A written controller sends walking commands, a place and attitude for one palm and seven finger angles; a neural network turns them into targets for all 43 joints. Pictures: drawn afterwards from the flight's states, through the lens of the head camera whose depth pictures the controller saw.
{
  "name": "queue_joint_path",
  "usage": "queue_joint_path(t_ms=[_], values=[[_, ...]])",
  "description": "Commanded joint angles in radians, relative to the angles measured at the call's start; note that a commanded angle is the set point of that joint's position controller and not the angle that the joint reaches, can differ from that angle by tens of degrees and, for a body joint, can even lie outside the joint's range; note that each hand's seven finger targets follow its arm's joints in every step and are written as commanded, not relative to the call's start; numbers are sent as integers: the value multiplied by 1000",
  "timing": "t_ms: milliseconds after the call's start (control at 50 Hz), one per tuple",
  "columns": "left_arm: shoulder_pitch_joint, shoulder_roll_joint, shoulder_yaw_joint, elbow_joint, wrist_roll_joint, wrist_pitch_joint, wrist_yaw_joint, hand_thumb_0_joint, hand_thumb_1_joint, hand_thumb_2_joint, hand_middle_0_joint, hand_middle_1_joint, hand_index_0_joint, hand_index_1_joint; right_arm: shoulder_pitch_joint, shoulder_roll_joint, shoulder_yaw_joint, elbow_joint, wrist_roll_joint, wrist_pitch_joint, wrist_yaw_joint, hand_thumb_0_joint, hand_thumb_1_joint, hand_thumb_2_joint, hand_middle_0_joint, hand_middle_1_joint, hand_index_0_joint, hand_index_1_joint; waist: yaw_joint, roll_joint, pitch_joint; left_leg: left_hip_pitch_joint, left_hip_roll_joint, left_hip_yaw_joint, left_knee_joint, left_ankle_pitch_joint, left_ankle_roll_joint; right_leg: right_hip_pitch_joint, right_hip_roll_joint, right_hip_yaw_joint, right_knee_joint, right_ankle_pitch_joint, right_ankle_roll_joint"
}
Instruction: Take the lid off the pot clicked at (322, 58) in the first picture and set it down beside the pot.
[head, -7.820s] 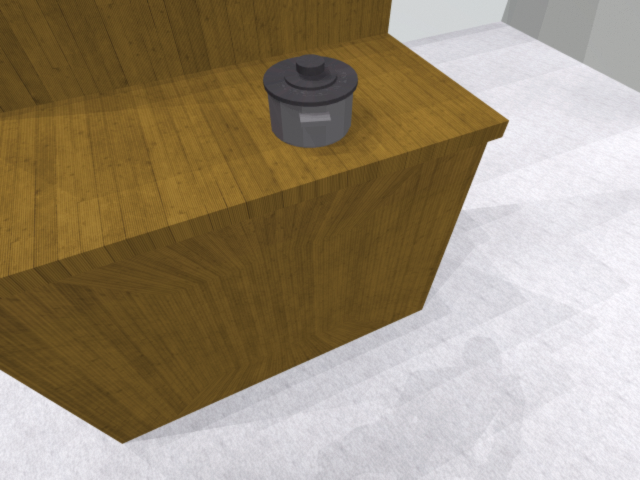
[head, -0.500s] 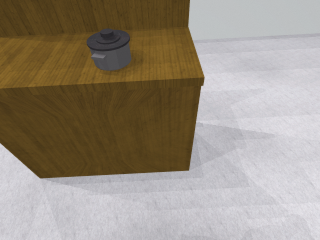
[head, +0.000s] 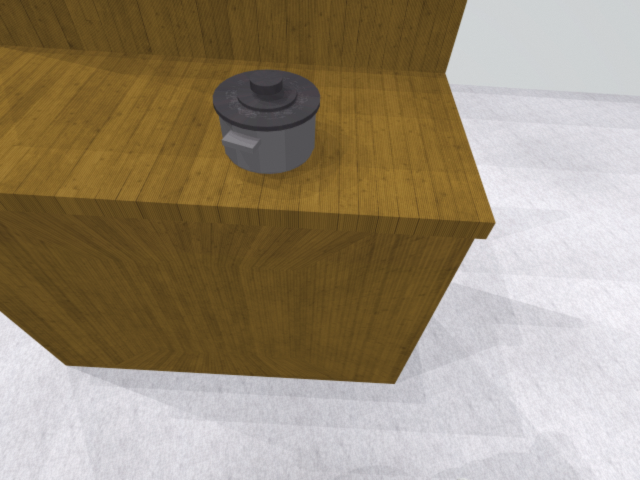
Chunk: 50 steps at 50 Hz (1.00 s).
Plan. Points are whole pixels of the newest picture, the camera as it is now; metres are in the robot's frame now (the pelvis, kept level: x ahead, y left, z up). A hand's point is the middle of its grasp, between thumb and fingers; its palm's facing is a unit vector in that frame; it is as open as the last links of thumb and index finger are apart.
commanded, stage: take the last steps up to it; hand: left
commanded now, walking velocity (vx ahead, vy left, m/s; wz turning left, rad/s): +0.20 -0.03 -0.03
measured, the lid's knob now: (266, 82) +0.63 +0.16 +0.16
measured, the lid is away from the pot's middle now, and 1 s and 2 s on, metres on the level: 0.00 0.00 0.00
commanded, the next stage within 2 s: come to a stop and stand still in 0.16 s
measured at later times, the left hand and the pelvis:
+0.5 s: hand (245, 423) +0.22 +0.13 -0.15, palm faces +0.00 -0.97 -0.24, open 7.3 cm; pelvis +0.12 -0.04 +0.00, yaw +0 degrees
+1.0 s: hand out of the picture +0.08 +0.22 -0.16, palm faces +0.08 -0.97 -0.25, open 7.3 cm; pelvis +0.06 +0.01 +0.01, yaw -1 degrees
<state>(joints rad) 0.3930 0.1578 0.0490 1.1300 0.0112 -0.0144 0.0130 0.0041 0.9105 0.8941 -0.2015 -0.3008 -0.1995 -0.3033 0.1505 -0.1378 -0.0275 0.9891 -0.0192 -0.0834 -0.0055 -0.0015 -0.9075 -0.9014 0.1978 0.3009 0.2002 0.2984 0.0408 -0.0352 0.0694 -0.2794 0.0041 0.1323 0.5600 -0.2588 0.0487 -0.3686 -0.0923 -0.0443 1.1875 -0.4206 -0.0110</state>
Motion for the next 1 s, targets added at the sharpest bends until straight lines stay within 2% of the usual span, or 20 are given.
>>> queue_joint_path(t_ms=[0,80,220,280,300,320,340,360,380,460,540,660,720,740,760,780,800,840,880,980], values=[[38,19,6,-73,11,-10,-10,0,900,900,-200,-300,-200,-300,147,-118,-21,25,6,-8,-19,0,-900,-900,200,300,200,300,-12,145,-14,55,266,-180,-344,381,123,-126,-43,26,-27,107,27],[-34,30,7,-121,15,7,-16,0,900,900,-200,-300,-200,-300,158,-124,-26,16,5,-7,-18,0,-900,-900,200,300,200,300,-9,118,29,48,257,-162,-395,295,142,-158,-52,16,-196,187,42],[-194,51,5,-189,11,-4,-20,0,900,900,-200,-300,-200,-300,210,-161,-34,39,-9,13,-23,0,-900,-900,200,300,200,300,-58,139,20,158,268,-169,-294,357,132,-66,-1,-43,-518,183,27],[-91,69,6,-150,11,-20,-10,0,900,900,-200,-300,-200,-300,203,-134,-18,57,-4,25,-28,0,-900,-900,200,300,200,300,-4,43,-33,106,186,-115,-97,386,50,185,30,-49,-716,348,23],[-24,119,14,-125,12,-32,0,0,900,900,-200,-300,-200,-300,217,-100,-11,59,5,25,-28,0,-900,-900,200,300,200,300,10,-48,-100,5,120,-84,17,250,-3,348,-58,74,-711,657,-1],[8,173,16,-109,7,-42,9,0,900,900,-200,-300,-200,-300,252,-70,-7,60,15,33,-26,0,-900,-900,200,300,200,300,-4,-156,-158,-83,33,-45,125,-57,-56,431,-245,259,-729,989,-103],[9,194,10,-108,-2,-35,12,0,900,900,-200,-300,-200,-300,260,-77,-10,67,20,50,-34,0,-900,-900,200,300,200,300,-8,-118,-185,-26,19,-68,222,-345,-76,371,-330,270,-785,1119,-199],[-35,191,12,-120,1,-31,19,0,900,900,-200,-300,-200,-300,257,-65,-12,70,24,65,-40,0,-900,-900,200,300,200,300,-20,-109,-167,-24,27,-100,294,-378,-72,324,-322,251,-783,1177,-234],[-77,185,13,-128,1,-26,27,0,900,900,-200,-300,-200,-300,241,-65,-13,76,26,77,-40,0,-900,-900,200,300,200,300,-22,-163,-161,-32,37,-125,349,-373,-75,274,-310,263,-781,1155,-243],[-165,175,23,-161,8,3,44,0,900,900,-200,-300,-200,-300,232,-65,-24,92,24,110,-33,0,-900,-900,200,300,200,300,-34,-55,-170,-59,20,-137,408,-290,-89,241,-260,171,-800,940,-222],[-176,186,42,-184,15,18,43,0,900,900,-200,-300,-200,-300,197,-73,-41,58,11,134,-21,0,-900,-900,200,300,200,300,-25,-87,-135,-99,8,-139,473,-224,-105,172,-245,171,-853,719,-199],[-192,215,52,-201,27,33,37,0,900,900,-200,-300,-200,-300,167,-72,-40,16,13,122,-6,0,-900,-900,200,300,200,300,-15,-154,-141,-19,4,-110,221,-208,-88,130,-210,211,-914,263,-169],[-226,214,51,-206,18,46,32,0,900,900,-200,-300,-200,-300,269,-70,-35,38,12,111,-5,0,-900,-900,200,300,200,300,-73,-149,-120,179,-23,-70,-65,-48,-68,-11,-149,181,-902,54,-83],[-228,187,43,-209,11,51,29,0,900,900,-200,-300,-200,-300,298,-85,-36,43,11,105,-8,0,-900,-900,200,300,200,300,-83,-76,-104,226,2,-100,-179,-33,-62,-64,-102,140,-827,-5,-41],[-199,142,32,-213,4,56,24,0,900,900,-200,-300,-200,-300,265,-138,-45,25,2,102,-12,0,-900,-900,200,300,200,300,-71,119,-73,183,119,-264,-293,-149,-26,-135,-14,78,-676,-56,1],[-200,95,23,-229,-2,63,23,0,900,900,-200,-300,-200,-300,193,-210,-53,-23,-8,103,-16,0,-900,-900,200,300,200,300,-66,343,8,-23,298,-480,-432,-257,43,-143,74,-15,-495,-71,42],[-215,117,26,-224,3,66,24,0,900,900,-200,-300,-200,-300,95,-213,-41,-61,-13,105,-21,0,-900,-900,200,300,200,300,-44,275,53,-194,326,-494,-474,-285,90,-64,62,54,-390,-45,32],[-163,121,33,-176,17,72,14,0,900,900,-200,-300,-200,-300,2,-173,-28,-61,-11,93,-30,0,-900,-900,200,300,200,300,6,238,37,-171,234,-369,-423,-154,85,-34,68,81,-250,49,36],[-103,120,24,-151,10,64,10,0,900,900,-200,-300,-200,-300,-2,-165,-16,-55,-3,87,-34,0,-900,-900,200,300,200,300,19,188,6,-89,201,-297,-360,-4,87,-37,74,70,-226,58,38],[-125,87,-10,-142,-5,32,17,0,900,900,-200,-300,-200,-300,126,-164,-15,12,0,82,-39,0,-900,-900,200,300,200,300,-39,182,-34,157,203,-288,-243,367,97,30,57,20,-608,23,50]])
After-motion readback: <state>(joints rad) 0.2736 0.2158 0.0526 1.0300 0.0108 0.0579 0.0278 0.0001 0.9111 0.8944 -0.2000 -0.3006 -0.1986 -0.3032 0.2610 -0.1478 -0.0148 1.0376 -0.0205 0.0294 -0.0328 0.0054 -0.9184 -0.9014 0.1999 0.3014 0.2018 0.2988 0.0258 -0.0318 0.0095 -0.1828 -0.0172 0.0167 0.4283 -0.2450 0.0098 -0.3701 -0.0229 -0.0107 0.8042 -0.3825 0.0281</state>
